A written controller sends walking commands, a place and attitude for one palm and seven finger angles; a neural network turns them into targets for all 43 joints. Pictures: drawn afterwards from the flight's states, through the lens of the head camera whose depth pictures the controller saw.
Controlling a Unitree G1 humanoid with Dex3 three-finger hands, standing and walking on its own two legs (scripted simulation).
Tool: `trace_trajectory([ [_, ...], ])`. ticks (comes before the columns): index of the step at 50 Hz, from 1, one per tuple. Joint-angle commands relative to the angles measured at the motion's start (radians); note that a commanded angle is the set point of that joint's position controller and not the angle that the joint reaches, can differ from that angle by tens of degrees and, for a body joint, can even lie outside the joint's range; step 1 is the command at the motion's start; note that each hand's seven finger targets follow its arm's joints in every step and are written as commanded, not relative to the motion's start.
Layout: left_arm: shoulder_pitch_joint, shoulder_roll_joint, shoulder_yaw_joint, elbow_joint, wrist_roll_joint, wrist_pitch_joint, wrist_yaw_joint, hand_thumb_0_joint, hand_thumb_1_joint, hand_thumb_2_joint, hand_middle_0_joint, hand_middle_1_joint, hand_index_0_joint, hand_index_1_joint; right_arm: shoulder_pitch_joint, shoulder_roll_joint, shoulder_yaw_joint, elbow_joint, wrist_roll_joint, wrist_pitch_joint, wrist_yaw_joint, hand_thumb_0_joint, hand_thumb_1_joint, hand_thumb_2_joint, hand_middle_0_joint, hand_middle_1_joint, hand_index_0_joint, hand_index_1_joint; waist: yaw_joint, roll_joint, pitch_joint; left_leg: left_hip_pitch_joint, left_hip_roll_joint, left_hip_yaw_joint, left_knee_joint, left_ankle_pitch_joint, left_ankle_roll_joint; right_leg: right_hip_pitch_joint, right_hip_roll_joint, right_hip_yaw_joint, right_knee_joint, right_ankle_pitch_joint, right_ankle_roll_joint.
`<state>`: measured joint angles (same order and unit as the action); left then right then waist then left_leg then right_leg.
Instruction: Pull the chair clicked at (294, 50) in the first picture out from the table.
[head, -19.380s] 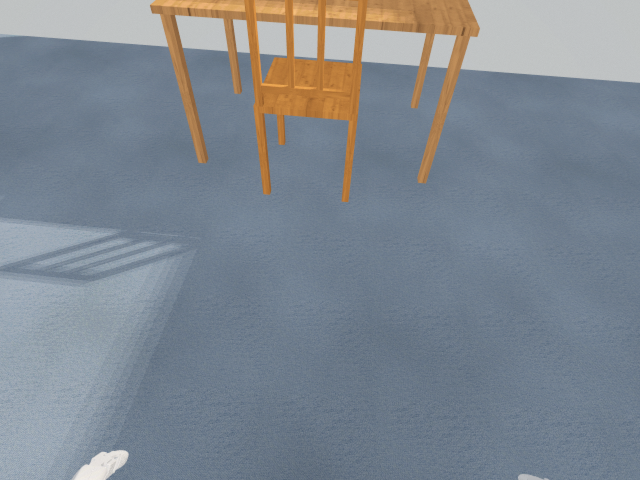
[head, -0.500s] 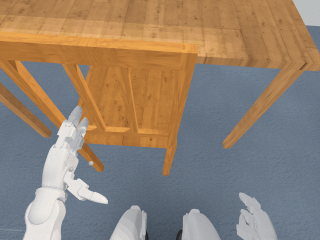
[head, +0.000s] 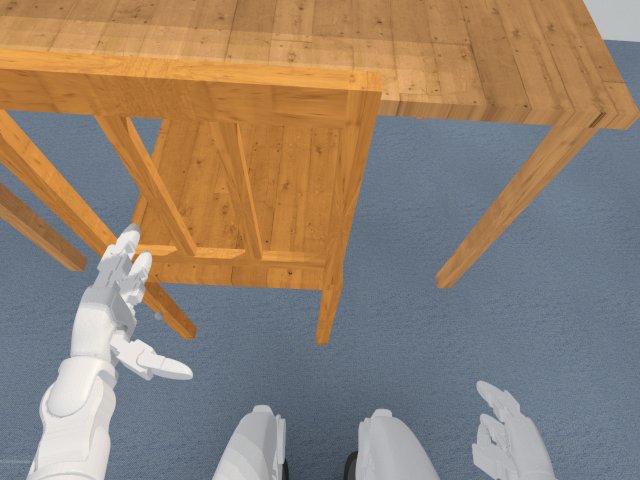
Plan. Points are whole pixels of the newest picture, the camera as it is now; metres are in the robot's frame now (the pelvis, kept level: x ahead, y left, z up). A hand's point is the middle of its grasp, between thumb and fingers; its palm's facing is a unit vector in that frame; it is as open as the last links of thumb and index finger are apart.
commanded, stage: aim the fingers beside a spindle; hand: left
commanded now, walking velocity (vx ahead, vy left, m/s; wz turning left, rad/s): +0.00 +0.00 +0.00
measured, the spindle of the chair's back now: (158, 198) +0.44 +0.22 +0.03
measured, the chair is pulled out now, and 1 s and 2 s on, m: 0.00 0.00 0.00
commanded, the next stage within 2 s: push the fingers through the gap in 0.60 s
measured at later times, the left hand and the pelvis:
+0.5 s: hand (158, 306) +0.29 +0.18 +0.06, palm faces -0.05 -1.00 -0.09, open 16.9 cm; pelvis +0.01 +0.01 +0.01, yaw +0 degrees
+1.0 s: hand (174, 298) +0.33 +0.19 +0.00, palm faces +0.00 -1.00 -0.03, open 17.0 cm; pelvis +0.00 +0.00 +0.00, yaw +0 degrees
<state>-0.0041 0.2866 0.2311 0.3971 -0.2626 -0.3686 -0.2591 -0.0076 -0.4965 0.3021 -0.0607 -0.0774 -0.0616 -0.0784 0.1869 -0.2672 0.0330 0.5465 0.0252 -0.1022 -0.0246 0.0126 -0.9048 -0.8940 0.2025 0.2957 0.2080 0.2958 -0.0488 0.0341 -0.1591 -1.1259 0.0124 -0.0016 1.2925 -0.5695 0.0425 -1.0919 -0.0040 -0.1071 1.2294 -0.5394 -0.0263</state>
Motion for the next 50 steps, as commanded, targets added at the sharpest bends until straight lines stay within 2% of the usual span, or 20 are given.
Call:
trace_trajectory([
  [1,-0.037,0.2,0.02,-0.693,-0.026,-0.196,-0.013,0.0,-0.5,0.3,-0.06,-0.08,-0.06,-0.08,0.045,-0.125,-0.077,-0.154,-0.006,-0.094,-0.009,0.0,-0.9,-0.9,0.2,0.3,0.2,0.3,0.054,0.196,-0.606,0.529,0.009,-0.067,-0.212,0.604,-0.039,0.311,0.01,0.069,-0.161,0.385,-0.012],
  [3,0.091,0.199,0.05,-0.692,-0.026,-0.207,0.034,0.0,-0.5,0.3,-0.06,-0.08,-0.06,-0.08,0.057,-0.114,-0.077,-0.128,-0.01,-0.1,-0.004,0.0,-0.9,-0.9,0.2,0.3,0.2,0.3,0.051,0.165,-0.557,0.556,0.017,-0.08,-0.221,0.691,-0.054,0.288,0.012,0.055,-0.17,0.401,-0.009],
  [7,0.056,0.09,0.038,-0.227,0.02,-0.122,0.084,0.0,-0.5,0.3,-0.06,-0.08,-0.06,-0.08,0.027,-0.13,-0.072,-0.067,-0.014,-0.061,-0.001,0.0,-0.9,-0.9,0.2,0.3,0.2,0.3,-0.033,-0.059,-0.198,0.226,0.005,-0.07,-0.19,0.32,-0.029,0.156,0.022,0.029,-0.159,0.227,0.008],
  [9,0.006,0.046,0.007,-0.064,0.017,-0.079,0.057,0.0,-0.5,0.3,-0.06,-0.08,-0.06,-0.08,0.005,-0.149,-0.07,-0.077,-0.002,-0.042,0.001,0.0,-0.9,-0.9,0.2,0.3,0.2,0.3,-0.039,-0.127,-0.114,0.112,-0.013,-0.055,-0.178,0.139,-0.022,0.11,0.019,0.042,-0.181,0.085,0.012],
  [11,-0.036,0.035,-0.016,-0.046,0.008,-0.059,0.007,0.0,-0.5,0.3,-0.06,-0.08,-0.06,-0.08,-0.004,-0.16,-0.07,-0.101,0.012,-0.039,-0.002,0.0,-0.9,-0.9,0.2,0.3,0.2,0.3,-0.022,-0.082,-0.147,0.121,-0.02,-0.047,-0.192,0.116,-0.015,0.136,0.013,0.057,-0.196,0.063,0.003],
  [14,-0.098,0.077,-0.049,-0.33,-0.006,-0.105,-0.053,0.0,-0.5,0.3,-0.06,-0.08,-0.06,-0.08,0.01,-0.148,-0.08,-0.148,0.008,-0.058,-0.011,0.0,-0.9,-0.9,0.2,0.3,0.2,0.3,0.011,0.059,-0.403,0.286,-0.009,-0.048,-0.195,0.3,-0.012,0.248,0.004,0.073,-0.172,0.228,-0.007],
  [17,-0.046,0.181,-0.01,-0.734,-0.02,-0.194,-0.013,0.0,-0.5,0.3,-0.06,-0.08,-0.06,-0.08,0.051,-0.129,-0.082,-0.153,-0.006,-0.094,-0.013,0.0,-0.9,-0.9,0.2,0.3,0.2,0.3,0.058,0.215,-0.635,0.581,0.013,-0.085,-0.219,0.63,-0.052,0.28,0.008,0.064,-0.162,0.357,-0.014],
  [18,0.033,0.188,0.005,-0.754,-0.021,-0.204,0.016,0.0,-0.5,0.3,-0.06,-0.08,-0.06,-0.08,0.061,-0.122,-0.079,-0.141,-0.008,-0.1,-0.01,0.0,-0.9,-0.9,0.2,0.3,0.2,0.3,0.059,0.205,-0.616,0.617,0.02,-0.093,-0.224,0.699,-0.065,0.261,0.01,0.057,-0.165,0.368,-0.013],
  [21,0.045,0.199,0.081,-0.537,0.014,-0.176,0.104,0.0,-0.5,0.3,-0.06,-0.08,-0.06,-0.08,0.039,-0.119,-0.078,-0.092,-0.019,-0.083,-0.007,0.0,-0.9,-0.9,0.2,0.3,0.2,0.3,0.018,0.073,-0.414,0.443,0.022,-0.099,-0.215,0.57,-0.05,0.215,0.014,0.033,-0.151,0.323,-0.003],
  [24,0.019,0.058,0.017,-0.117,0.037,-0.093,0.111,0.0,-0.5,0.3,-0.06,-0.08,-0.06,-0.08,0.005,-0.133,-0.066,-0.07,-0.013,-0.036,0.002,0.0,-0.9,-0.9,0.2,0.3,0.2,0.3,-0.034,-0.114,-0.131,0.147,-0.006,-0.062,-0.18,0.184,-0.029,0.111,0.021,0.033,-0.167,0.118,0.012],
  [26,-0.039,0.048,0.002,-0.01,0.033,-0.053,0.068,0.0,-0.5,0.3,-0.06,-0.08,-0.06,-0.08,-0.02,-0.149,-0.061,-0.093,0.005,-0.02,0.002,0.0,-0.9,-0.9,0.2,0.3,0.2,0.3,-0.022,-0.13,-0.099,0.091,-0.025,-0.046,-0.189,0.074,-0.019,0.122,0.014,0.058,-0.205,0.01,0.007],
  [29,-0.053,0.081,-0.007,-0.14,0.014,-0.06,-0.019,0.0,-0.5,0.3,-0.06,-0.08,-0.06,-0.08,0.005,-0.157,-0.072,-0.14,0.012,-0.026,-0.007,0.0,-0.9,-0.9,0.2,0.3,0.2,0.3,0.011,-0.004,-0.286,0.183,-0.016,-0.041,-0.202,0.183,-0.014,0.211,0.01,0.07,-0.186,0.128,-0.007],
  [32,-0.141,0.135,-0.051,-0.619,-0.011,-0.159,-0.036,0.0,-0.5,0.3,-0.06,-0.08,-0.06,-0.08,0.024,-0.133,-0.078,-0.169,0.002,-0.065,-0.011,0.0,-0.9,-0.9,0.2,0.3,0.2,0.3,0.039,0.182,-0.596,0.499,0.005,-0.072,-0.213,0.497,-0.031,0.291,0.005,0.068,-0.167,0.318,-0.013],
  [34,0.003,0.17,-0.024,-0.78,-0.025,-0.205,0.011,0.0,-0.5,0.3,-0.06,-0.08,-0.06,-0.08,0.056,-0.12,-0.076,-0.148,-0.007,-0.091,-0.01,0.0,-0.9,-0.9,0.2,0.3,0.2,0.3,0.056,0.221,-0.639,0.641,0.022,-0.096,-0.226,0.721,-0.067,0.271,0.011,0.055,-0.169,0.378,-0.013],
  [37,0.041,0.128,0.002,-0.553,0.011,-0.19,0.102,0.0,-0.5,0.3,-0.06,-0.08,-0.06,-0.08,0.043,-0.114,-0.074,-0.092,-0.019,-0.085,-0.005,0.0,-0.9,-0.9,0.2,0.3,0.2,0.3,0.001,0.092,-0.404,0.476,0.027,-0.107,-0.207,0.632,-0.058,0.179,0.013,0.031,-0.145,0.338,0.0],
  [39,-0.018,0.06,-0.018,-0.252,0.046,-0.143,0.129,0.0,-0.5,0.3,-0.06,-0.08,-0.06,-0.08,0.031,-0.128,-0.069,-0.054,-0.022,-0.059,0.002,0.0,-0.9,-0.9,0.2,0.3,0.2,0.3,-0.051,-0.042,-0.193,0.242,0.012,-0.087,-0.174,0.329,-0.036,0.094,0.019,0.019,-0.139,0.204,0.008],
  [41,-0.081,0.029,-0.035,-0.059,0.063,-0.095,0.122,0.0,-0.5,0.3,-0.06,-0.08,-0.06,-0.08,0.01,-0.142,-0.064,-0.056,-0.012,-0.034,0.005,0.0,-0.9,-0.9,0.2,0.3,0.2,0.3,-0.055,-0.133,-0.085,0.111,-0.008,-0.069,-0.177,0.118,-0.023,0.072,0.017,0.035,-0.173,0.06,0.009],
  [43,-0.182,0.056,-0.037,-0.066,0.059,-0.065,0.082,0.0,-0.5,0.3,-0.06,-0.08,-0.06,-0.08,-0.005,-0.16,-0.066,-0.094,0.004,-0.022,0.002,0.0,-0.9,-0.9,0.2,0.3,0.2,0.3,-0.033,-0.065,-0.161,0.132,-0.02,-0.056,-0.206,0.06,-0.019,0.124,0.009,0.058,-0.194,0.012,0.002],
  [47,-0.302,0.183,0.01,-0.443,0.033,-0.109,0.027,0.0,-0.5,0.3,-0.06,-0.08,-0.06,-0.08,0.023,-0.148,-0.075,-0.142,0.0,-0.039,-0.018,0.0,-0.9,-0.9,0.2,0.3,0.2,0.3,0.029,0.141,-0.546,0.423,-0.003,-0.059,-0.223,0.378,-0.026,0.296,0.006,0.081,-0.183,0.265,-0.012],
  [50,-0.198,0.193,0.025,-0.576,0.006,-0.171,0.053,0.0,-0.5,0.3,-0.06,-0.08,-0.06,-0.08,0.049,-0.124,-0.069,-0.116,-0.01,-0.066,-0.015,0.0,-0.9,-0.9,0.2,0.3,0.2,0.3,0.042,0.185,-0.608,0.562,0.011,-0.077,-0.222,0.623,-0.051,0.298,0.01,0.064,-0.173,0.389,-0.011],
])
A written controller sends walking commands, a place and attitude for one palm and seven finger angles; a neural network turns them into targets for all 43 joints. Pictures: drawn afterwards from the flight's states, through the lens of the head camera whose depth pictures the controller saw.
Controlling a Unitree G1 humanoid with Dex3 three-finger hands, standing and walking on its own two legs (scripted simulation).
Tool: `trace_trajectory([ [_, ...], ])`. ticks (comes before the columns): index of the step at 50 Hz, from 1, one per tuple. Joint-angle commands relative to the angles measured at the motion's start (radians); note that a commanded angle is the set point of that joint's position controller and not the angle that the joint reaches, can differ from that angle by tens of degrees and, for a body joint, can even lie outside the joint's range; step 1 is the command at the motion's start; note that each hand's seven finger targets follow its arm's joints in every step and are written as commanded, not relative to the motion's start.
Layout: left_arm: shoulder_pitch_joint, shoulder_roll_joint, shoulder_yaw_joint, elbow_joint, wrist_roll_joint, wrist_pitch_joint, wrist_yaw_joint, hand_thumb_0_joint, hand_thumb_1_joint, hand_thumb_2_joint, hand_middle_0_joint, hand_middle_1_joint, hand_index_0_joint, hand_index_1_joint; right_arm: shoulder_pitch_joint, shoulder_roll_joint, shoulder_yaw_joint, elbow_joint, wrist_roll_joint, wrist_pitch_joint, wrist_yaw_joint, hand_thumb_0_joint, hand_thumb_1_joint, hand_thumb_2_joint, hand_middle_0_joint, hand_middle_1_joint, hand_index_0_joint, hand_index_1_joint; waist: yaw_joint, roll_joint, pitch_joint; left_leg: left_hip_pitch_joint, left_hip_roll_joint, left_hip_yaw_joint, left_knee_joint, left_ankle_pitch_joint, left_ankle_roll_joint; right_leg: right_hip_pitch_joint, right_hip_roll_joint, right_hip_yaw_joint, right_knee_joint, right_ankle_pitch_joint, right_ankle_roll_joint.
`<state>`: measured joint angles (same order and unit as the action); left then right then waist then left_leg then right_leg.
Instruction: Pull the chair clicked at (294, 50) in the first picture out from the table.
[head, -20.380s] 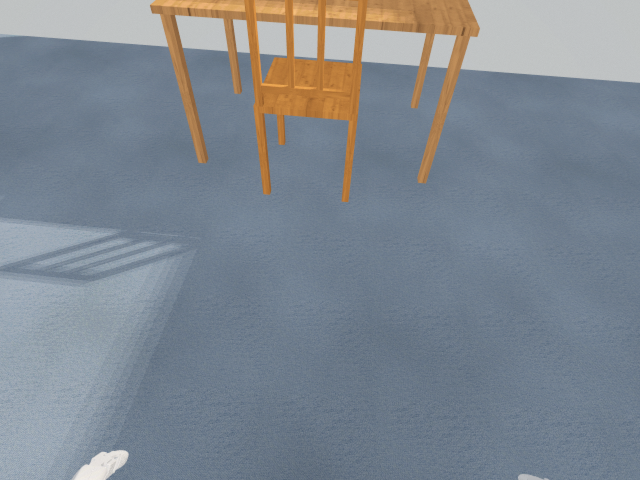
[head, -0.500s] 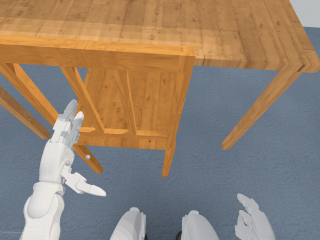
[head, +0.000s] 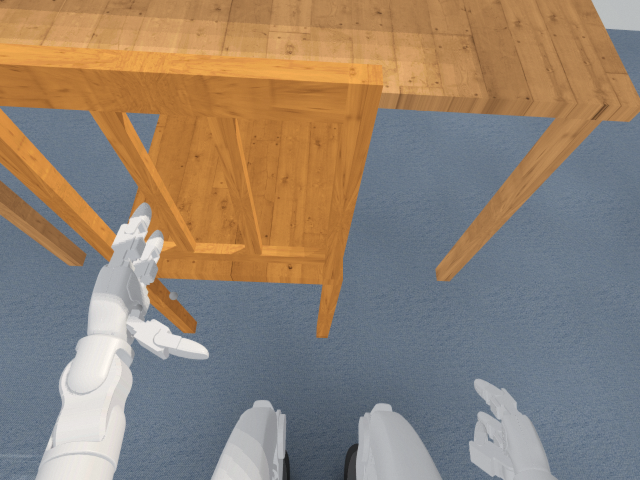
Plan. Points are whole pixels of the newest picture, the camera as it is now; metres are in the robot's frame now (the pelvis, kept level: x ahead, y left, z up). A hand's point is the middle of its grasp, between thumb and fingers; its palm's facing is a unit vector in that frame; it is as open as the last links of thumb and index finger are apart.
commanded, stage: push the fingers through the gap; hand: left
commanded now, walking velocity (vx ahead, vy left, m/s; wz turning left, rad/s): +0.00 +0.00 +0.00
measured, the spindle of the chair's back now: (156, 194) +0.45 +0.22 +0.03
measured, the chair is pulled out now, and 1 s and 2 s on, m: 0.00 0.00 0.00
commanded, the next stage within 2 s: hook a spindle and tug to test in 1.30 s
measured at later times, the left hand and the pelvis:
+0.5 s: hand (165, 242) +0.38 +0.20 +0.03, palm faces +0.01 -1.00 -0.06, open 17.0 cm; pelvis +0.00 +0.00 +0.00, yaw +0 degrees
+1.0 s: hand (180, 222) +0.42 +0.19 +0.01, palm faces -0.02 -1.00 -0.03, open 16.9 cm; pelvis +0.00 +0.01 +0.00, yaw -1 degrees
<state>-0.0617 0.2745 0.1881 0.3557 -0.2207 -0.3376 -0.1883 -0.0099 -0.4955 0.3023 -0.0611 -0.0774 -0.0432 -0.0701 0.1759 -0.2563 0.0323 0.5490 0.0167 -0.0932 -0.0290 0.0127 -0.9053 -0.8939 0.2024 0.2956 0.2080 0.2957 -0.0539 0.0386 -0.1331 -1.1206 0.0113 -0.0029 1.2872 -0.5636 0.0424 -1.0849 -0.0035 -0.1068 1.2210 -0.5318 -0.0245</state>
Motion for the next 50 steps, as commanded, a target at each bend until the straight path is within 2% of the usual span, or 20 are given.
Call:
trace_trajectory([
  [1,-0.121,0.213,0.084,-0.49,-0.036,-0.206,-0.002,0.0,-0.5,0.3,-0.06,-0.08,-0.06,-0.08,0.065,-0.136,-0.066,-0.102,-0.007,-0.077,-0.009,0.0,-0.9,-0.9,0.2,0.3,0.2,0.3,0.031,0.131,-0.601,0.517,0.015,-0.083,-0.209,0.621,-0.048,0.282,0.014,0.058,-0.158,0.39,-0.011],
  [3,-0.171,0.166,0.064,-0.345,-0.025,-0.217,0.012,0.0,-0.5,0.3,-0.06,-0.08,-0.06,-0.08,0.057,-0.134,-0.066,-0.063,-0.009,-0.075,-0.009,0.0,-0.9,-0.9,0.2,0.3,0.2,0.3,-0.023,0.028,-0.456,0.383,0.015,-0.073,-0.184,0.493,-0.028,0.247,0.015,0.057,-0.158,0.351,0.003],
  [6,-0.196,0.094,0.032,-0.007,0.0,-0.17,-0.003,0.0,-0.5,0.3,-0.06,-0.08,-0.06,-0.08,0.059,-0.152,-0.063,-0.025,-0.004,-0.059,-0.006,0.0,-0.9,-0.9,0.2,0.3,0.2,0.3,-0.059,-0.057,-0.228,0.184,0.002,-0.059,-0.174,0.241,-0.018,0.143,0.017,0.054,-0.177,0.174,0.005],
  [7,-0.227,0.078,0.023,0.063,-0.001,-0.15,-0.018,0.0,-0.5,0.3,-0.06,-0.08,-0.06,-0.08,0.058,-0.161,-0.063,-0.023,0.001,-0.053,-0.005,0.0,-0.9,-0.9,0.2,0.3,0.2,0.3,-0.064,-0.077,-0.211,0.155,-0.001,-0.054,-0.174,0.188,-0.017,0.127,0.016,0.057,-0.183,0.133,0.006],
  [9,-0.245,0.079,0.01,0.099,-0.001,-0.11,-0.056,0.0,-0.5,0.3,-0.06,-0.08,-0.06,-0.08,0.055,-0.175,-0.067,-0.052,0.01,-0.04,-0.005,0.0,-0.9,-0.9,0.2,0.3,0.2,0.3,-0.039,-0.043,-0.24,0.167,-0.007,-0.049,-0.196,0.176,-0.018,0.153,0.01,0.063,-0.191,0.125,-0.002],
  [11,-0.312,0.102,0.004,0.009,-0.006,-0.098,-0.082,0.0,-0.5,0.3,-0.06,-0.08,-0.06,-0.08,0.058,-0.175,-0.072,-0.082,0.013,-0.037,-0.006,0.0,-0.9,-0.9,0.2,0.3,0.2,0.3,-0.021,0.026,-0.343,0.241,-0.005,-0.044,-0.204,0.242,-0.016,0.199,0.005,0.072,-0.19,0.183,-0.007],
  [14,-0.397,0.229,0.093,-0.22,-0.013,-0.152,-0.063,0.0,-0.5,0.3,-0.06,-0.08,-0.06,-0.08,0.072,-0.161,-0.075,-0.096,0.004,-0.041,-0.011,0.0,-0.9,-0.9,0.2,0.3,0.2,0.3,0.013,0.109,-0.548,0.407,0.002,-0.053,-0.207,0.428,-0.024,0.285,0.007,0.08,-0.174,0.318,-0.008],
  [16,-0.409,0.287,0.145,-0.265,-0.007,-0.204,-0.02,0.0,-0.5,0.3,-0.06,-0.08,-0.06,-0.08,0.088,-0.157,-0.073,-0.076,-0.009,-0.044,-0.011,0.0,-0.9,-0.9,0.2,0.3,0.2,0.3,0.014,0.101,-0.59,0.443,0.008,-0.065,-0.196,0.521,-0.03,0.291,0.012,0.075,-0.152,0.376,-0.006],
  [20,-0.418,0.169,0.078,-0.037,0.008,-0.206,-0.005,0.0,-0.5,0.3,-0.06,-0.08,-0.06,-0.08,0.083,-0.15,-0.067,-0.026,-0.01,-0.038,-0.005,0.0,-0.9,-0.9,0.2,0.3,0.2,0.3,-0.04,0.033,-0.401,0.301,0.005,-0.057,-0.18,0.363,-0.023,0.203,0.015,0.068,-0.161,0.273,0.003],
  [21,-0.4,0.174,0.097,0.044,0.009,-0.192,-0.011,0.0,-0.5,0.3,-0.06,-0.08,-0.06,-0.08,0.091,-0.157,-0.069,-0.019,-0.009,-0.034,-0.005,0.0,-0.9,-0.9,0.2,0.3,0.2,0.3,-0.043,-0.02,-0.372,0.252,0.003,-0.053,-0.178,0.321,-0.018,0.205,0.016,0.069,-0.168,0.246,0.003],
  [24,-0.436,0.157,0.07,0.182,0.012,-0.145,-0.051,0.0,-0.5,0.3,-0.06,-0.08,-0.06,-0.08,0.094,-0.176,-0.069,-0.024,0.002,-0.017,-0.005,0.0,-0.9,-0.9,0.2,0.3,0.2,0.3,-0.047,-0.021,-0.31,0.208,0.0,-0.051,-0.196,0.238,-0.021,0.162,0.012,0.066,-0.18,0.179,0.0],
  [27,-0.506,0.162,0.056,0.106,0.009,-0.139,-0.073,0.0,-0.5,0.3,-0.06,-0.08,-0.06,-0.08,0.102,-0.175,-0.071,-0.047,0.003,-0.01,-0.002,0.0,-0.9,-0.9,0.2,0.3,0.2,0.3,-0.025,0.07,-0.404,0.31,0.001,-0.057,-0.209,0.316,-0.024,0.177,0.01,0.065,-0.177,0.219,-0.01],
  [30,-0.536,0.229,0.109,-0.059,0.002,-0.188,-0.045,0.0,-0.5,0.3,-0.06,-0.08,-0.06,-0.08,0.113,-0.165,-0.078,-0.059,-0.005,-0.009,0.0,0.0,-0.9,-0.9,0.2,0.3,0.2,0.3,0.0,0.107,-0.568,0.45,0.01,-0.07,-0.201,0.498,-0.037,0.227,0.011,0.065,-0.156,0.334,-0.008],
  [31,-0.552,0.237,0.11,-0.08,0.003,-0.203,-0.03,0.0,-0.5,0.3,-0.06,-0.08,-0.06,-0.08,0.115,-0.165,-0.077,-0.054,-0.011,-0.01,0.002,0.0,-0.9,-0.9,0.2,0.3,0.2,0.3,-0.009,0.107,-0.579,0.458,0.013,-0.074,-0.192,0.526,-0.038,0.22,0.013,0.063,-0.147,0.348,-0.006],
  [32,-0.569,0.26,0.136,-0.081,0.005,-0.217,-0.011,0.0,-0.5,0.3,-0.06,-0.08,-0.06,-0.08,0.124,-0.163,-0.077,-0.041,-0.014,-0.008,0.003,0.0,-0.9,-0.9,0.2,0.3,0.2,0.3,-0.011,0.101,-0.574,0.464,0.016,-0.079,-0.192,0.536,-0.043,0.213,0.015,0.062,-0.149,0.35,-0.004],
  [37,-0.609,0.22,0.123,0.187,0.044,-0.213,0.003,0.0,-0.5,0.3,-0.06,-0.08,-0.06,-0.08,0.132,-0.166,-0.069,0.009,-0.017,0.007,0.0,0.0,-0.9,-0.9,0.2,0.3,0.2,0.3,-0.059,-0.011,-0.389,0.272,0.007,-0.064,-0.178,0.337,-0.024,0.16,0.019,0.062,-0.154,0.24,0.002],
  [39,-0.638,0.218,0.113,0.258,0.045,-0.195,-0.02,0.0,-0.5,0.3,-0.06,-0.08,-0.06,-0.08,0.13,-0.175,-0.066,0.007,-0.012,0.014,-0.001,0.0,-0.9,-0.9,0.2,0.3,0.2,0.3,-0.061,0.014,-0.358,0.248,0.004,-0.062,-0.186,0.282,-0.026,0.131,0.016,0.061,-0.159,0.193,-0.002],
  [46,-0.69,0.215,0.089,0.112,0.025,-0.202,-0.044,0.0,-0.5,0.3,-0.06,-0.08,-0.06,-0.08,0.154,-0.176,-0.079,-0.023,-0.014,0.029,0.01,0.0,-0.9,-0.9,0.2,0.3,0.2,0.3,-0.035,0.131,-0.576,0.491,0.024,-0.097,-0.184,0.557,-0.052,0.127,0.019,0.047,-0.14,0.311,-0.01],
  [48,-0.678,0.246,0.125,0.116,0.027,-0.208,-0.022,0.0,-0.5,0.3,-0.06,-0.08,-0.06,-0.08,0.156,-0.174,-0.079,-0.014,-0.016,0.036,0.013,0.0,-0.9,-0.9,0.2,0.3,0.2,0.3,-0.032,0.096,-0.555,0.471,0.025,-0.099,-0.188,0.55,-0.056,0.142,0.02,0.046,-0.143,0.315,-0.007],
  [50,-0.675,0.221,0.109,0.124,0.036,-0.214,-0.003,0.0,-0.5,0.3,-0.06,-0.08,-0.06,-0.08,0.153,-0.166,-0.075,-0.013,-0.017,0.04,0.015,0.0,-0.9,-0.9,0.2,0.3,0.2,0.3,-0.039,0.066,-0.527,0.424,0.019,-0.085,-0.188,0.509,-0.045,0.165,0.019,0.049,-0.147,0.318,-0.002],
])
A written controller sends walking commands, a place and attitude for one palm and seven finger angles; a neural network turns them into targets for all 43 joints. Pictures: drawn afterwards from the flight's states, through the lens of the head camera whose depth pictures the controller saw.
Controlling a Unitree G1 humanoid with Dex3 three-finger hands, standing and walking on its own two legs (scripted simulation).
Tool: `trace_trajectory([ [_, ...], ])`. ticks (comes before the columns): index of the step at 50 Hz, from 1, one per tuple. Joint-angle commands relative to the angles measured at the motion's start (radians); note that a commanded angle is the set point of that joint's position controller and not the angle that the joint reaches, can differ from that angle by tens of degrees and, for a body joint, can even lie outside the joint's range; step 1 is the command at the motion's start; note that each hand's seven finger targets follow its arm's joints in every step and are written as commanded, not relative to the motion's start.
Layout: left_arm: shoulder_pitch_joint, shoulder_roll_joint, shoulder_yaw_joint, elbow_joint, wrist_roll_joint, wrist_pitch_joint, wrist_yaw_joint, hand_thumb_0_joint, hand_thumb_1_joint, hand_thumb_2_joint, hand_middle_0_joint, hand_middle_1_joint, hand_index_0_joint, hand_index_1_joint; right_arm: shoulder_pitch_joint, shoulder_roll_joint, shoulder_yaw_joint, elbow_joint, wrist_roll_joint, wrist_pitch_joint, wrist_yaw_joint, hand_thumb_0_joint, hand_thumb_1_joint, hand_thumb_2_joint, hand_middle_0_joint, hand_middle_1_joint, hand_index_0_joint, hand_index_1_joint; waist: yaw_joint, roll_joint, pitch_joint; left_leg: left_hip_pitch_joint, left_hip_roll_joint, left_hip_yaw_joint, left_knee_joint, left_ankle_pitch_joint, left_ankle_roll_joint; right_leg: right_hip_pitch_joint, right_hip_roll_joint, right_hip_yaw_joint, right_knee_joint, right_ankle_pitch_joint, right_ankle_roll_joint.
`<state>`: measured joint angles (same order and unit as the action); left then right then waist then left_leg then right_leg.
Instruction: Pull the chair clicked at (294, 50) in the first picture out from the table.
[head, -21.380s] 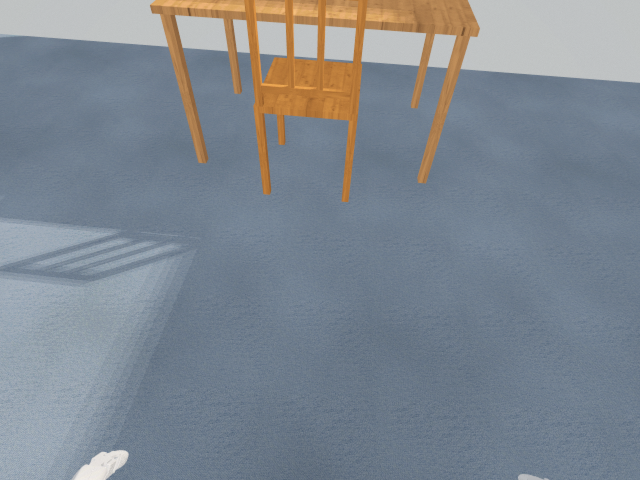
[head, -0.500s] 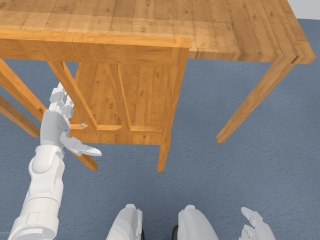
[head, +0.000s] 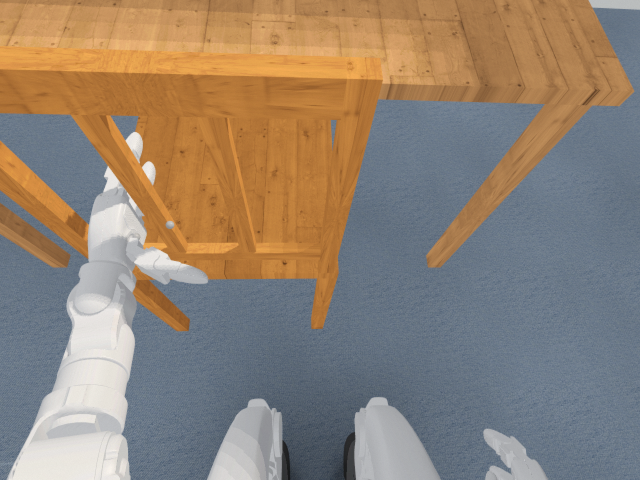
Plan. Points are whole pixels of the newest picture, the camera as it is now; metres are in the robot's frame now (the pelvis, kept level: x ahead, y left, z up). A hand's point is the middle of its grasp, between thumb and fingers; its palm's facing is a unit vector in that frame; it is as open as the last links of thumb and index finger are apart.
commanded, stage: push the fingers through the gap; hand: left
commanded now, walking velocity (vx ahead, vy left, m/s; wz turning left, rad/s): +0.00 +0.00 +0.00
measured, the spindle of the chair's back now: (145, 197) +0.44 +0.21 +0.03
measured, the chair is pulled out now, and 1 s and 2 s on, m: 0.00 0.00 0.04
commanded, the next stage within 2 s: hook a spindle and tug to test in 0.30 s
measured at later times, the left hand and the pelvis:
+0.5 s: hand (165, 225) +0.41 +0.19 +0.01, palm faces +0.03 -1.00 -0.04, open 16.9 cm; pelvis +0.00 +0.00 +0.00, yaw +0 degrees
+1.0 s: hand (167, 223) +0.41 +0.19 +0.01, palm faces +0.03 -1.00 -0.04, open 11.0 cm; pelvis +0.00 +0.00 +0.00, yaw +0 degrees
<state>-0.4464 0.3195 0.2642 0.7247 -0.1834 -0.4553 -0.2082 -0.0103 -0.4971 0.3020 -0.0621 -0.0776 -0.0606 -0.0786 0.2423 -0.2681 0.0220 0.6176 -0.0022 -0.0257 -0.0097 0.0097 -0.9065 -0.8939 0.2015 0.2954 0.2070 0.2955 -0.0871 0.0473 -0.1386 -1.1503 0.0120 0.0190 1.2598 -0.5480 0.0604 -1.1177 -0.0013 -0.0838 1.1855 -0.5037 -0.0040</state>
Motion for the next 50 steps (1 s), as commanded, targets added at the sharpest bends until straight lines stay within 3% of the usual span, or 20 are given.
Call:
trace_trajectory([
  [1,-0.286,0.184,0.042,-0.223,0.007,-0.098,0.026,0.0,-0.5,0.3,-0.06,-0.08,-0.06,-0.08,0.088,-0.157,-0.065,-0.079,0.001,-0.026,-0.004,0.0,-0.9,-0.9,0.2,0.3,0.2,0.3,-0.012,0.031,-0.504,0.427,0.019,-0.109,-0.16,0.474,-0.059,0.193,0.018,0.025,-0.107,0.279,-0.023],
  [4,-0.293,0.195,0.055,-0.133,0.017,-0.098,0.029,0.0,-0.5,0.3,-0.06,-0.08,-0.06,-0.08,0.084,-0.158,-0.06,-0.067,0.003,-0.016,-0.007,0.0,-0.9,-0.9,0.2,0.3,0.2,0.3,-0.02,-0.001,-0.426,0.334,0.009,-0.09,-0.162,0.356,-0.047,0.199,0.019,0.036,-0.121,0.23,-0.021],
  [8,-0.284,0.21,0.066,-0.146,0.016,-0.105,0.011,0.0,-0.5,0.3,-0.06,-0.08,-0.06,-0.08,0.083,-0.161,-0.062,-0.079,0.003,-0.012,-0.007,0.0,-0.9,-0.9,0.2,0.3,0.2,0.3,0.0,0.051,-0.465,0.385,0.01,-0.092,-0.17,0.387,-0.054,0.198,0.02,0.035,-0.119,0.237,-0.029],
  [11,-0.298,0.179,0.025,-0.213,0.004,-0.11,-0.007,0.0,-0.5,0.3,-0.06,-0.08,-0.06,-0.08,0.082,-0.158,-0.063,-0.087,0.002,-0.012,-0.005,0.0,-0.9,-0.9,0.2,0.3,0.2,0.3,-0.005,0.107,-0.515,0.462,0.017,-0.1,-0.167,0.479,-0.062,0.19,0.019,0.029,-0.116,0.277,-0.03],
  [14,-0.237,0.199,0.054,-0.205,-0.006,-0.1,-0.009,0.0,-0.5,0.3,-0.06,-0.08,-0.06,-0.08,0.083,-0.159,-0.065,-0.087,0.006,-0.006,-0.004,0.0,-0.9,-0.9,0.2,0.3,0.2,0.3,0.001,0.06,-0.504,0.444,0.02,-0.101,-0.171,0.48,-0.062,0.211,0.021,0.029,-0.122,0.286,-0.026],
  [15,-0.255,0.157,0.018,-0.188,-0.007,-0.093,-0.009,0.0,-0.5,0.3,-0.06,-0.08,-0.06,-0.08,0.078,-0.153,-0.062,-0.084,0.008,-0.005,-0.003,0.0,-0.9,-0.9,0.2,0.3,0.2,0.3,-0.016,0.057,-0.47,0.421,0.016,-0.096,-0.17,0.451,-0.057,0.201,0.021,0.028,-0.126,0.276,-0.024],
  [17,-0.28,0.183,0.046,-0.138,-0.002,-0.09,-0.001,0.0,-0.5,0.3,-0.06,-0.08,-0.06,-0.08,0.08,-0.158,-0.06,-0.072,0.008,-0.004,-0.007,0.0,-0.9,-0.9,0.2,0.3,0.2,0.3,-0.023,0.024,-0.416,0.369,0.016,-0.097,-0.168,0.391,-0.052,0.178,0.022,0.028,-0.124,0.24,-0.023],
  [19,-0.304,0.202,0.064,-0.125,0.002,-0.096,0.005,0.0,-0.5,0.3,-0.06,-0.08,-0.06,-0.08,0.076,-0.161,-0.061,-0.073,0.006,-0.005,-0.011,0.0,-0.9,-0.9,0.2,0.3,0.2,0.3,-0.022,0.003,-0.412,0.336,0.011,-0.092,-0.163,0.341,-0.046,0.185,0.02,0.034,-0.125,0.215,-0.022],
  [20,-0.32,0.198,0.057,-0.14,0.004,-0.104,0.006,0.0,-0.5,0.3,-0.06,-0.08,-0.06,-0.08,0.073,-0.159,-0.058,-0.077,0.005,-0.007,-0.011,0.0,-0.9,-0.9,0.2,0.3,0.2,0.3,-0.017,0.033,-0.428,0.343,0.008,-0.092,-0.166,0.34,-0.047,0.185,0.017,0.035,-0.122,0.211,-0.023],
  [22,-0.369,0.197,0.043,-0.195,0.008,-0.124,0.008,0.0,-0.5,0.3,-0.095,-0.19,-0.095,-0.19,0.072,-0.159,-0.059,-0.079,0.001,-0.012,-0.01,0.0,-0.9,-0.9,0.2,0.3,0.2,0.3,-0.016,0.094,-0.474,0.413,0.012,-0.1,-0.163,0.388,-0.057,0.161,0.018,0.032,-0.114,0.224,-0.028],
  [25,-0.317,0.181,0.028,-0.23,0.002,-0.131,0.002,0.0,-0.5,0.3,-0.148,-0.354,-0.148,-0.354,0.073,-0.156,-0.064,-0.082,-0.001,-0.013,-0.006,0.0,-0.9,-0.9,0.2,0.3,0.2,0.3,-0.007,0.104,-0.532,0.474,0.015,-0.102,-0.159,0.471,-0.065,0.188,0.02,0.031,-0.116,0.276,-0.029],
  [31,-0.261,0.19,0.052,-0.13,0.002,-0.083,-0.002,0.0,-0.5,0.3,-0.254,-0.683,-0.254,-0.683,0.075,-0.16,-0.061,-0.081,0.007,0.001,-0.008,0.0,-0.9,-0.9,0.2,0.3,0.2,0.3,-0.011,0.025,-0.453,0.366,0.011,-0.092,-0.164,0.399,-0.05,0.206,0.021,0.031,-0.119,0.256,-0.024],
  [32,-0.282,0.161,0.025,-0.133,0.002,-0.08,-0.003,0.0,-0.5,0.3,-0.271,-0.738,-0.271,-0.738,0.069,-0.156,-0.059,-0.084,0.009,0.001,-0.007,0.0,-0.9,-0.9,0.2,0.3,0.2,0.3,-0.02,0.03,-0.443,0.359,0.009,-0.089,-0.165,0.376,-0.049,0.197,0.019,0.034,-0.125,0.243,-0.022],
  [35,-0.316,0.192,0.048,-0.163,-0.001,-0.091,0.006,0.0,-0.5,0.3,-0.324,-0.902,-0.324,-0.902,0.068,-0.157,-0.057,-0.087,0.007,-0.002,-0.01,0.0,-0.9,-0.9,0.2,0.3,0.2,0.3,-0.01,0.045,-0.449,0.359,0.008,-0.09,-0.17,0.357,-0.049,0.204,0.019,0.036,-0.124,0.228,-0.025],
  [38,-0.304,0.2,0.053,-0.206,0.002,-0.117,0.014,0.0,-0.332,0.372,-0.377,-1.066,-0.377,-1.066,0.069,-0.154,-0.06,-0.09,0.003,-0.007,-0.008,0.0,-0.9,-0.9,0.2,0.3,0.2,0.3,-0.003,0.054,-0.507,0.397,0.009,-0.09,-0.163,0.4,-0.052,0.222,0.02,0.04,-0.119,0.256,-0.025],
  [40,-0.32,0.153,0.011,-0.215,0.004,-0.125,0.014,0.0,-0.22,0.42,-0.412,-1.176,-0.412,-1.176,0.067,-0.149,-0.061,-0.085,0.002,-0.01,-0.007,0.0,-0.9,-0.9,0.2,0.3,0.2,0.3,-0.018,0.062,-0.499,0.418,0.012,-0.093,-0.159,0.409,-0.053,0.196,0.02,0.036,-0.121,0.256,-0.023],
  [43,-0.335,0.156,0.007,-0.17,0.013,-0.115,0.017,0.0,-0.052,0.492,-0.465,-1.34,-0.465,-1.34,0.072,-0.155,-0.061,-0.069,0.002,-0.009,-0.007,0.0,-0.9,-0.9,0.2,0.3,0.2,0.3,-0.027,0.072,-0.459,0.402,0.014,-0.098,-0.159,0.384,-0.056,0.157,0.02,0.031,-0.117,0.227,-0.025],
  [45,-0.314,0.152,0.003,-0.179,0.013,-0.111,0.016,0.0,0.06,0.54,-0.5,-1.45,-0.5,-1.45,0.072,-0.156,-0.062,-0.078,0.002,-0.009,-0.006,0.0,-0.9,-0.9,0.2,0.3,0.2,0.3,-0.019,0.067,-0.474,0.402,0.011,-0.094,-0.165,0.38,-0.054,0.18,0.02,0.034,-0.124,0.23,-0.026],
  [48,-0.302,0.17,0.017,-0.196,0.013,-0.11,0.013,0.0,0.228,0.612,-0.5,-1.45,-0.5,-1.45,0.076,-0.156,-0.065,-0.078,0.003,-0.008,-0.005,0.0,-0.9,-0.9,0.2,0.3,0.2,0.3,-0.01,0.07,-0.503,0.422,0.013,-0.097,-0.164,0.415,-0.056,0.197,0.02,0.033,-0.119,0.254,-0.028],
  [50,-0.295,0.142,-0.003,-0.2,0.006,-0.105,0.009,0.0,0.34,0.66,-0.5,-1.45,-0.5,-1.45,0.073,-0.154,-0.065,-0.078,0.005,-0.007,-0.004,0.0,-0.9,-0.9,0.2,0.3,0.2,0.3,-0.017,0.051,-0.498,0.423,0.013,-0.096,-0.165,0.423,-0.054,0.203,0.02,0.032,-0.126,0.264,-0.026],
])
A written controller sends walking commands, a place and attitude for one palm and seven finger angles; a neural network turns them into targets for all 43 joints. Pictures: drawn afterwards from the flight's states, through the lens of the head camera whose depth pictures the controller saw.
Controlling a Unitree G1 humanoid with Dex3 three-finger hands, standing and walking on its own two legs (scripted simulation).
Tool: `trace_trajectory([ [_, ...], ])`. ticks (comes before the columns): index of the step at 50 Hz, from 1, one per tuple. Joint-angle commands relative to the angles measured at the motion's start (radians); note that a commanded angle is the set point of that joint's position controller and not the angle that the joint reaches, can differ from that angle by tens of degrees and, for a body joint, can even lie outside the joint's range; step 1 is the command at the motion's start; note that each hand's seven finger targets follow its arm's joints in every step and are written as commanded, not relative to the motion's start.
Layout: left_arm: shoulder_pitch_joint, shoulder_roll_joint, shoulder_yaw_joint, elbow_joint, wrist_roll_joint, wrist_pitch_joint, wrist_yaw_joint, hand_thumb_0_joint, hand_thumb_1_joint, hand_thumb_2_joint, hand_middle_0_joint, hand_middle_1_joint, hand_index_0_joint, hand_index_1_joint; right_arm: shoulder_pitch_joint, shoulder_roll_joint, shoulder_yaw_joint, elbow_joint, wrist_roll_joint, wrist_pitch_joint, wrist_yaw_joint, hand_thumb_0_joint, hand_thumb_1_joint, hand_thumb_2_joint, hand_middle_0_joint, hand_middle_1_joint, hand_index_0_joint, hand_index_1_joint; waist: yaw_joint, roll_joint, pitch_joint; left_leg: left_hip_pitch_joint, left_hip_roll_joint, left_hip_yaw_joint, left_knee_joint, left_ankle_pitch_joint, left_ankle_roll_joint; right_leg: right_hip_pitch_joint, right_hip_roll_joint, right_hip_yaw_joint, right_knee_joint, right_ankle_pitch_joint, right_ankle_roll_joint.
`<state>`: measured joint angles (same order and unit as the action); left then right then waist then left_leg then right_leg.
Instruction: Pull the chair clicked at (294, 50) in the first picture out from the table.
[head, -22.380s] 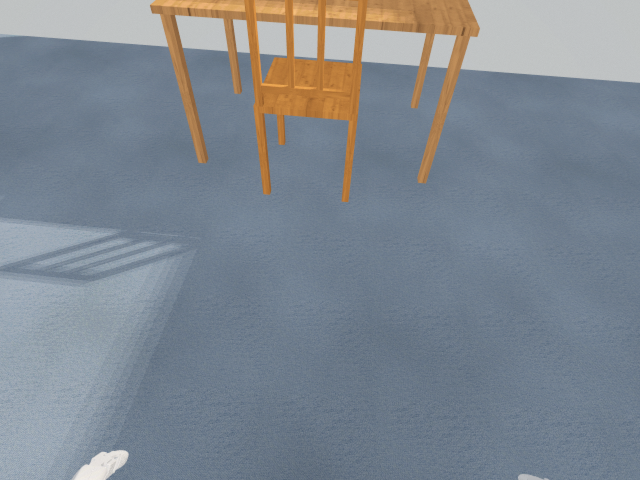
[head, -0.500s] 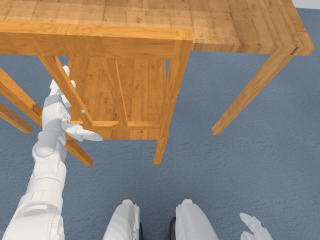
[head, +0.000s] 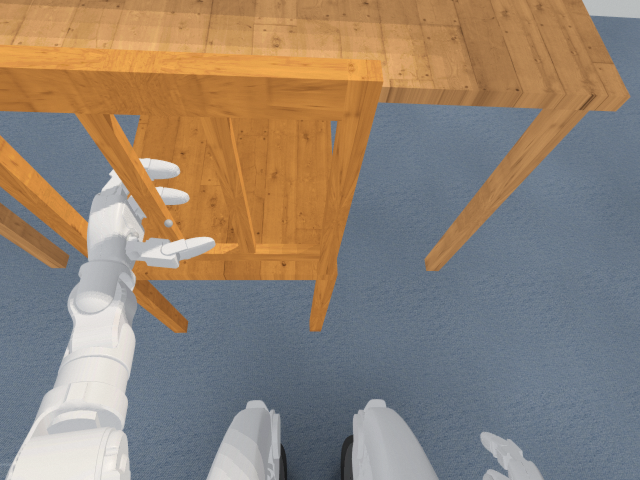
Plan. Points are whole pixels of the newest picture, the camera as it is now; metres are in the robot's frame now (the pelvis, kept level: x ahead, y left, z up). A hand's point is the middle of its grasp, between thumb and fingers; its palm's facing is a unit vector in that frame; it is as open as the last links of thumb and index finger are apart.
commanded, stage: hook a spindle and tug to test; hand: left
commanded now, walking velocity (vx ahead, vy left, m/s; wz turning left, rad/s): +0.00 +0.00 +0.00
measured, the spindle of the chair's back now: (147, 196) +0.44 +0.21 +0.03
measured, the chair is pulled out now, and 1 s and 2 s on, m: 0.00 0.04 0.14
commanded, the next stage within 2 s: step backward, pulling the chair out in 0.90 s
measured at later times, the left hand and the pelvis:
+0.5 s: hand (168, 229) +0.41 +0.19 +0.02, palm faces +0.02 -1.00 -0.03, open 5.3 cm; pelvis +0.01 +0.00 +0.01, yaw +0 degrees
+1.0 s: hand (172, 256) +0.37 +0.18 +0.02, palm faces +0.02 -1.00 -0.04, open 5.3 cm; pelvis +0.01 +0.00 +0.00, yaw +0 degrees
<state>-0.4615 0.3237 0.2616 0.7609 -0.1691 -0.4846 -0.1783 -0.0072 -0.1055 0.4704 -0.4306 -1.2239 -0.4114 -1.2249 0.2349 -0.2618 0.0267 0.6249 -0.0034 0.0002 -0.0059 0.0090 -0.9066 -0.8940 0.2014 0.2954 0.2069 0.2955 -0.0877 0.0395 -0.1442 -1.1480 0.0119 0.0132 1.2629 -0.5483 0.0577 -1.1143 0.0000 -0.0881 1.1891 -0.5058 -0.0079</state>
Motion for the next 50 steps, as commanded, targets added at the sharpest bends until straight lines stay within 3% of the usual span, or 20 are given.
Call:
trace_trajectory([
  [1,-0.27,0.143,0.003,-0.223,-0.009,-0.073,-0.023,0.0,0.396,0.684,-0.5,-1.45,-0.5,-1.45,0.082,-0.162,-0.069,-0.086,0.005,-0.033,-0.009,0.0,-0.9,-0.9,0.2,0.3,0.2,0.3,-0.018,0.049,-0.487,0.408,0.014,-0.091,-0.164,0.423,-0.048,0.199,0.02,0.036,-0.126,0.268,-0.022],
  [5,-0.229,0.163,0.025,-0.249,-0.018,-0.08,-0.027,0.0,0.62,0.78,-0.5,-1.45,-0.5,-1.45,0.077,-0.16,-0.07,-0.091,0.009,-0.033,-0.01,0.0,-0.9,-0.9,0.2,0.3,0.2,0.3,-0.004,0.042,-0.493,0.402,0.012,-0.081,-0.17,0.429,-0.048,0.236,0.019,0.043,-0.132,0.288,-0.021],
  [6,-0.229,0.163,0.024,-0.256,-0.019,-0.081,-0.028,0.0,0.676,0.804,-0.5,-1.45,-0.5,-1.45,0.076,-0.16,-0.069,-0.091,0.006,-0.035,-0.009,0.0,-0.9,-0.9,0.2,0.3,0.2,0.3,-0.004,0.071,-0.493,0.414,0.013,-0.083,-0.168,0.45,-0.05,0.223,0.02,0.039,-0.127,0.296,-0.022],
  [8,-0.219,0.132,0.002,-0.272,-0.02,-0.083,-0.028,0.0,0.788,0.852,-0.5,-1.45,-0.5,-1.45,0.076,-0.155,-0.07,-0.09,0.008,-0.036,-0.005,0.0,-0.9,-0.9,0.2,0.3,0.2,0.3,-0.005,0.082,-0.487,0.439,0.016,-0.089,-0.173,0.476,-0.055,0.208,0.02,0.033,-0.128,0.297,-0.023],
  [10,-0.203,0.141,0.011,-0.28,-0.024,-0.084,-0.024,0.0,0.9,0.9,-0.5,-1.45,-0.5,-1.45,0.073,-0.157,-0.071,-0.091,0.007,-0.035,-0.004,0.0,-0.9,-0.9,0.2,0.3,0.2,0.3,-0.004,0.067,-0.474,0.436,0.018,-0.089,-0.175,0.48,-0.057,0.213,0.021,0.033,-0.13,0.3,-0.022],
  [12,-0.196,0.119,-0.012,-0.302,-0.02,-0.088,-0.02,0.0,0.9,0.9,-0.5,-1.45,-0.5,-1.45,0.074,-0.154,-0.071,-0.094,0.007,-0.037,0.0,0.0,-0.9,-0.9,0.2,0.3,0.2,0.3,-0.003,0.097,-0.476,0.465,0.023,-0.097,-0.18,0.51,-0.064,0.192,0.021,0.027,-0.127,0.296,-0.023],
  [13,-0.159,0.115,-0.007,-0.313,-0.02,-0.088,-0.019,0.0,0.9,0.9,-0.5,-1.45,-0.5,-1.45,0.077,-0.154,-0.075,-0.097,0.007,-0.038,0.002,0.0,-0.9,-0.9,0.2,0.3,0.2,0.3,0.006,0.091,-0.495,0.484,0.026,-0.1,-0.179,0.543,-0.067,0.194,0.021,0.025,-0.123,0.304,-0.023],
  [16,-0.128,0.098,-0.02,-0.296,-0.022,-0.077,-0.015,0.0,0.9,0.9,-0.5,-1.45,-0.5,-1.45,0.076,-0.154,-0.076,-0.097,0.007,-0.036,0.005,0.0,-0.9,-0.9,0.2,0.3,0.2,0.3,-0.004,0.053,-0.463,0.447,0.024,-0.094,-0.176,0.524,-0.06,0.207,0.021,0.027,-0.127,0.314,-0.02],
  [20,-0.097,0.119,0.004,-0.309,-0.016,-0.078,-0.01,0.0,0.9,0.9,-0.5,-1.45,-0.5,-1.45,0.069,-0.153,-0.077,-0.103,0.007,-0.033,0.005,0.0,-0.9,-0.9,0.2,0.3,0.2,0.3,0.008,0.038,-0.463,0.427,0.02,-0.089,-0.18,0.498,-0.06,0.229,0.02,0.028,-0.125,0.311,-0.021],
  [25,-0.04,0.1,-0.01,-0.363,-0.021,-0.071,-0.014,0.0,0.9,0.9,-0.5,-1.45,-0.5,-1.45,0.06,-0.149,-0.079,-0.116,0.009,-0.033,0.007,0.0,-0.9,-0.9,0.2,0.3,0.2,0.3,0.02,0.078,-0.479,0.465,0.025,-0.092,-0.182,0.561,-0.069,0.222,0.019,0.027,-0.121,0.329,-0.022],
  [28,-0.006,0.083,-0.024,-0.365,-0.024,-0.059,-0.012,0.0,0.9,0.9,-0.5,-1.45,-0.5,-1.45,0.057,-0.148,-0.079,-0.123,0.01,-0.031,0.01,0.0,-0.9,-0.9,0.2,0.3,0.2,0.3,0.015,0.049,-0.459,0.45,0.026,-0.092,-0.184,0.547,-0.066,0.225,0.021,0.027,-0.125,0.325,-0.019],
  [32,0.029,0.089,-0.02,-0.418,-0.022,-0.061,-0.004,0.0,0.9,0.9,-0.5,-1.45,-0.5,-1.45,0.051,-0.145,-0.079,-0.129,0.011,-0.033,0.009,0.0,-0.9,-0.9,0.2,0.3,0.2,0.3,0.022,0.062,-0.477,0.461,0.027,-0.093,-0.183,0.572,-0.067,0.234,0.02,0.028,-0.119,0.342,-0.019],
  [34,0.081,0.062,-0.041,-0.44,-0.024,-0.061,-0.002,0.0,0.9,0.9,-0.5,-1.45,-0.5,-1.45,0.048,-0.14,-0.081,-0.14,0.012,-0.033,0.011,0.0,-0.9,-0.9,0.2,0.3,0.2,0.3,0.028,0.063,-0.476,0.475,0.029,-0.092,-0.184,0.603,-0.07,0.238,0.019,0.028,-0.12,0.352,-0.018],
  [36,0.061,0.064,-0.045,-0.454,-0.023,-0.06,0.003,0.0,0.9,0.9,-0.5,-1.45,-0.5,-1.45,0.044,-0.142,-0.081,-0.136,0.011,-0.036,0.011,0.0,-0.9,-0.9,0.2,0.3,0.2,0.3,0.019,0.061,-0.458,0.461,0.029,-0.094,-0.181,0.579,-0.067,0.227,0.019,0.027,-0.119,0.339,-0.018],
  [38,0.098,0.091,-0.012,-0.456,-0.023,-0.064,0.009,0.0,0.9,0.9,-0.5,-1.45,-0.5,-1.45,0.041,-0.142,-0.082,-0.138,0.01,-0.036,0.009,0.0,-0.9,-0.9,0.2,0.3,0.2,0.3,0.029,0.03,-0.455,0.433,0.025,-0.085,-0.181,0.546,-0.062,0.256,0.021,0.032,-0.119,0.346,-0.018],
  [39,0.092,0.066,-0.041,-0.464,-0.02,-0.066,0.007,0.0,0.9,0.9,-0.5,-1.45,-0.5,-1.45,0.034,-0.139,-0.079,-0.142,0.011,-0.037,0.009,0.0,-0.9,-0.9,0.2,0.3,0.2,0.3,0.019,0.039,-0.446,0.427,0.023,-0.084,-0.18,0.528,-0.059,0.246,0.019,0.032,-0.119,0.34,-0.016],
  [43,0.099,0.09,-0.013,-0.482,-0.023,-0.072,0.01,0.0,0.9,0.9,-0.5,-1.45,-0.5,-1.45,0.026,-0.138,-0.079,-0.139,0.009,-0.043,0.004,0.0,-0.9,-0.9,0.2,0.3,0.2,0.3,0.029,0.049,-0.451,0.421,0.019,-0.079,-0.176,0.52,-0.06,0.256,0.018,0.037,-0.115,0.344,-0.019],
  [47,0.054,0.076,-0.035,-0.482,-0.021,-0.073,0.006,0.0,0.9,0.9,-0.5,-1.45,-0.5,-1.45,0.02,-0.137,-0.075,-0.133,0.008,-0.048,-0.002,0.0,-0.9,-0.9,0.2,0.3,0.2,0.3,0.015,0.051,-0.438,0.401,0.016,-0.079,-0.168,0.486,-0.056,0.241,0.015,0.039,-0.11,0.33,-0.018],
  [48,0.058,0.096,-0.012,-0.462,-0.022,-0.072,0.006,0.0,0.9,0.9,-0.5,-1.45,-0.5,-1.45,0.018,-0.141,-0.076,-0.13,0.009,-0.049,-0.004,0.0,-0.9,-0.9,0.2,0.3,0.2,0.3,0.017,0.041,-0.425,0.384,0.015,-0.077,-0.169,0.449,-0.055,0.239,0.017,0.04,-0.113,0.308,-0.018],
  [50,0.0,0.056,-0.056,-0.474,-0.025,-0.071,0.004,0.0,0.9,0.9,-0.5,-1.45,-0.5,-1.45,0.012,-0.138,-0.073,-0.129,0.009,-0.055,-0.008,0.0,-0.9,-0.9,0.2,0.3,0.2,0.3,0.003,0.038,-0.434,0.378,0.011,-0.075,-0.164,0.419,-0.05,0.237,0.014,0.042,-0.116,0.297,-0.016],
])
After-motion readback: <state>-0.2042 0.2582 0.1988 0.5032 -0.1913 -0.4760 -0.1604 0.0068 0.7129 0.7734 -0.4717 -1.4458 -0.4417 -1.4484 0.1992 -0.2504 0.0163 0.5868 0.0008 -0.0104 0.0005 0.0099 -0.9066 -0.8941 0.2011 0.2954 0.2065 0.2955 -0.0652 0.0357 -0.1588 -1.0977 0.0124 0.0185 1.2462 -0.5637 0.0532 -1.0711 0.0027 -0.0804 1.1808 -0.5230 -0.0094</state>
